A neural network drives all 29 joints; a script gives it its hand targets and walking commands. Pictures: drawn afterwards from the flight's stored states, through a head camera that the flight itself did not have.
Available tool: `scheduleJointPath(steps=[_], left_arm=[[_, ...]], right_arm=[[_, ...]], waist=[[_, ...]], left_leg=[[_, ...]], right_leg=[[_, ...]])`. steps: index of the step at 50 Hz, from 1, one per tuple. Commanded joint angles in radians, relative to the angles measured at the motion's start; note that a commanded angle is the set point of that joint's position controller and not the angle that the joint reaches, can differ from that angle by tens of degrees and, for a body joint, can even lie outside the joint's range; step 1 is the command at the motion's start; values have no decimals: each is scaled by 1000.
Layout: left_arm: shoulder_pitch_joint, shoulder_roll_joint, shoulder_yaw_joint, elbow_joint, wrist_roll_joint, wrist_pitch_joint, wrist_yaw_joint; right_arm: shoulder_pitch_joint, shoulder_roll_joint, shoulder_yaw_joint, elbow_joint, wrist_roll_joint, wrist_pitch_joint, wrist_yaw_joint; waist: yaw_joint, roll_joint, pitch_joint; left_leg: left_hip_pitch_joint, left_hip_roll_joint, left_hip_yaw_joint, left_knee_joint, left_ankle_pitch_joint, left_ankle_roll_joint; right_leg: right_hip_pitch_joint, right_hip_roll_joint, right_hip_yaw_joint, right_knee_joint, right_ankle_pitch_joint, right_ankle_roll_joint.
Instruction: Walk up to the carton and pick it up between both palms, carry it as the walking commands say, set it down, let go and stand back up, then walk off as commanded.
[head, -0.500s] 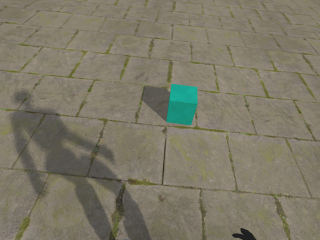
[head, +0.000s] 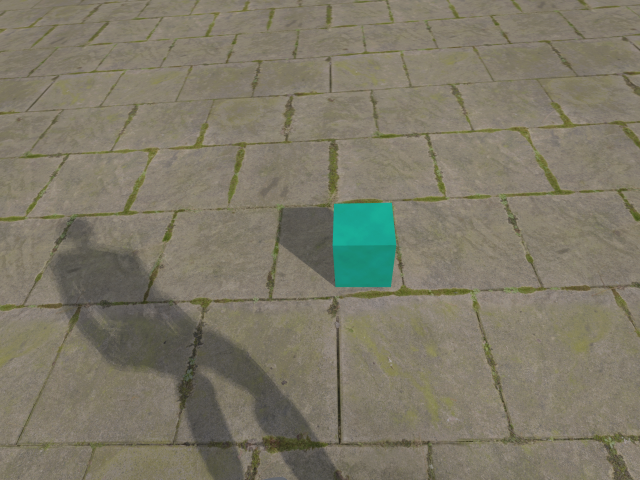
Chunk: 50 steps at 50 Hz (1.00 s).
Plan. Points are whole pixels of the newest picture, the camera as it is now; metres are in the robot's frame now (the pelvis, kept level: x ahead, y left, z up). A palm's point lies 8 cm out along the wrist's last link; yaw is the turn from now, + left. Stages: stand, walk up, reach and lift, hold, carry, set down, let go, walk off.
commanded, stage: walk up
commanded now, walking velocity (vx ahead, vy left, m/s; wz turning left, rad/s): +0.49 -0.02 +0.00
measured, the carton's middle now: (362, 246) +0.98 -0.09 -0.64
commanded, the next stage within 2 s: none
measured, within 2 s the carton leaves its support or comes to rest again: neither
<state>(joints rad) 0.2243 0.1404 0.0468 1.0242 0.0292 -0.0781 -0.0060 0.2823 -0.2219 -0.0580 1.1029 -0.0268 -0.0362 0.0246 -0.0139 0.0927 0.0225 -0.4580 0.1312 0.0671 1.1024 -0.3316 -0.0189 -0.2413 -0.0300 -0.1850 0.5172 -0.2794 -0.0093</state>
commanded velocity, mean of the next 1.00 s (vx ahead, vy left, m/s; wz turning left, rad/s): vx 0.40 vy -0.02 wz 0.00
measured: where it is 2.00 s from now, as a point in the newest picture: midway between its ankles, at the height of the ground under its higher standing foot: (348, 377)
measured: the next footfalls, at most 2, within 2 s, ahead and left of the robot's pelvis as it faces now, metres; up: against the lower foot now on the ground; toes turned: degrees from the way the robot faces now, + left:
left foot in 0.12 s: +0.19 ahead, +0.14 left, +0.00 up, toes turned +11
right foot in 0.46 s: +0.35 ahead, -0.13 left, +0.00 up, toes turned -11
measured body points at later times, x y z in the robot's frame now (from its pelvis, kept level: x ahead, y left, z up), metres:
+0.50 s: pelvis +0.25 -0.01 -0.01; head +0.26 -0.03 +0.44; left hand +0.35 +0.24 -0.14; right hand +0.23 -0.24 -0.18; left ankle +0.15 +0.13 -0.72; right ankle +0.31 -0.12 -0.73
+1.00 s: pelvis +0.45 -0.01 +0.00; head +0.48 +0.00 +0.45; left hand +0.47 +0.21 -0.17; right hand +0.48 -0.24 -0.15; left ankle +0.43 +0.10 -0.73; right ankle +0.46 -0.12 -0.72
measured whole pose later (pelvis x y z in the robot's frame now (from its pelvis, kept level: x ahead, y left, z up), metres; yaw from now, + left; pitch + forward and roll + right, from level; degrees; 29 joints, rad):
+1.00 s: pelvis +0.45 -0.01 +0.00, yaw -2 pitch -1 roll +1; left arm 0.21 0.17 0.03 1.12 0.02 -0.01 0.01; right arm 0.19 -0.13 -0.04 1.10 -0.04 -0.05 -0.02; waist 0.00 -0.05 0.08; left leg -0.20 0.07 0.21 0.54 -0.32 0.00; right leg -0.35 -0.08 -0.11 0.74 -0.40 0.04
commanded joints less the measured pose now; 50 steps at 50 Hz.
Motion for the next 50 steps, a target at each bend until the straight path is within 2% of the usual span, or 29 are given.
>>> scheduleJointPath(steps=[1,3,4,6,7,8,9,10,12,16,19,21,22,23,24,25,26,29,30,34,36,37,38,39,40,42,44,47,50], left_arm=[[75,160,30,-8,-10,-4,11],[65,181,32,-1,-2,-1,4],[57,197,31,9,-4,0,2],[34,198,26,11,-13,4,-1],[41,153,8,9,-11,0,-5],[35,93,-4,-13,-11,-6,-10],[-10,105,10,-51,-16,-10,-11],[-64,126,16,-50,-16,-11,-12],[-108,97,-1,-41,-11,-19,-14],[-52,71,-15,-13,-1,7,-26],[-21,74,-19,-3,-8,18,-33],[61,83,-8,24,-8,16,-25],[108,107,7,41,-4,14,-18],[226,174,34,79,2,7,-6],[375,283,63,102,12,4,7],[372,342,63,113,4,16,14],[295,298,46,85,5,13,18],[137,189,31,18,-5,1,20],[144,173,28,24,-7,0,20],[83,159,21,37,-9,12,17],[56,188,24,46,-11,18,16],[53,174,16,46,-10,21,13],[55,131,2,32,-16,14,10],[29,78,-8,-5,-13,15,6],[7,120,14,-5,-16,27,9],[-33,92,8,-1,-5,25,11],[11,79,-11,36,-8,28,4],[22,77,-20,40,-10,43,3],[75,66,-22,53,-19,40,10]], right_arm=[[-104,-10,6,-120,10,-19,12],[-119,1,18,-123,16,-13,14],[-99,-6,12,-119,14,-13,13],[26,-40,-6,-79,5,-24,5],[113,-89,-26,-52,-3,-32,-5],[216,-181,-60,-34,-17,-37,-14],[298,-235,-68,-23,-8,-30,-22],[288,-214,-55,-12,-10,-31,-27],[203,-141,-30,-34,-23,-46,-34],[28,-98,-20,-60,-19,-54,-35],[-52,-118,-36,-61,-8,-51,-26],[-67,-126,-37,-48,-3,-43,-19],[-59,-115,-34,-53,-1,-44,-16],[-85,-88,-17,-78,2,-46,-12],[-132,-42,6,-133,6,-49,-8],[-142,-49,5,-145,14,-35,-8],[-158,-46,-8,-137,7,-36,-5],[-103,-29,5,-75,10,-39,-6],[-92,-15,8,-72,10,-32,-7],[-55,17,26,-62,19,-14,-8],[20,5,27,-40,18,-19,-13],[87,-33,14,-11,10,-25,-20],[171,-110,-13,12,-3,-33,-32],[224,-202,-40,9,-6,-32,-35],[250,-196,-33,13,5,-22,-38],[188,-133,-9,9,-5,-32,-50],[66,-97,-3,-12,-10,-30,-53],[-21,-98,-12,-26,-12,-23,-51],[-31,-101,-24,-4,-9,-12,-44]], waist=[[48,-291,47],[30,-280,56],[7,-261,56],[-56,-190,0],[-92,-24,-62],[-131,259,-82],[-135,325,-93],[-137,259,-50],[-108,136,-16],[-38,130,15],[9,146,50],[67,49,19],[95,-17,-18],[157,-205,-81],[207,-512,-122],[172,-469,-119],[139,-383,-72],[82,-291,13],[74,-276,17],[30,-286,33],[-28,-252,-2],[-61,-176,-43],[-91,48,-105],[-97,294,-93],[-106,253,-82],[-82,122,-31],[-46,112,-36],[-18,148,9],[13,107,-7]], left_leg=[[-81,59,-15,-314,10,-14],[33,11,56,-443,31,-20],[100,3,71,-477,54,-19],[285,-40,121,-574,135,-7],[440,20,18,-610,50,31],[551,237,-288,-795,-155,98],[592,377,-587,-965,-224,183],[617,365,-579,-925,-123,212],[573,319,-409,-860,122,208],[379,249,-168,-877,201,151],[227,177,-27,-885,140,121],[159,140,7,-813,133,102],[97,107,31,-723,154,85],[-23,32,65,-488,136,52],[-205,-77,82,-150,-179,18],[-241,-76,-19,-9,-235,34],[-256,-56,-43,102,-185,24],[-259,26,-46,46,-73,-2],[-214,38,-40,-5,-79,-13],[34,12,47,-416,-62,-31],[192,-50,120,-598,127,-18],[330,-59,132,-639,208,-11],[471,102,-74,-667,333,43],[542,319,-387,-845,349,131],[555,360,-464,-871,336,221],[542,344,-351,-765,666,244],[486,258,-184,-773,581,175],[340,209,-95,-804,476,154],[314,154,-33,-749,364,130]], right_leg=[[75,-280,214,-310,20,-119],[-6,-264,199,-321,-22,-119],[-52,-270,197,-317,-62,-122],[-90,-207,128,-186,-43,-92],[-187,-138,87,7,-34,-63],[-352,-28,-2,319,-134,-10],[-455,14,56,533,-246,-5],[-519,-39,129,622,-211,-2],[-569,-99,158,659,-115,2],[-364,-121,160,386,-66,44],[-134,-76,76,136,-5,45],[45,-31,-10,16,123,37],[167,-32,-21,14,126,16],[331,-107,110,-39,28,-30],[434,-361,495,-248,-155,-97],[423,-444,696,-379,-244,-140],[361,-432,665,-345,-161,-178],[266,-357,380,-266,269,-162],[226,-356,343,-257,356,-157],[94,-273,157,-207,404,-121],[45,-226,109,-126,356,-91],[-12,-189,86,-40,309,-68],[-148,-95,12,189,240,-15],[-332,8,8,393,-220,27],[-340,-6,86,554,-308,22],[-425,-52,144,646,-264,34],[-355,-90,155,502,-196,45],[-182,-68,94,241,-158,62],[-59,-32,25,15,18,44]])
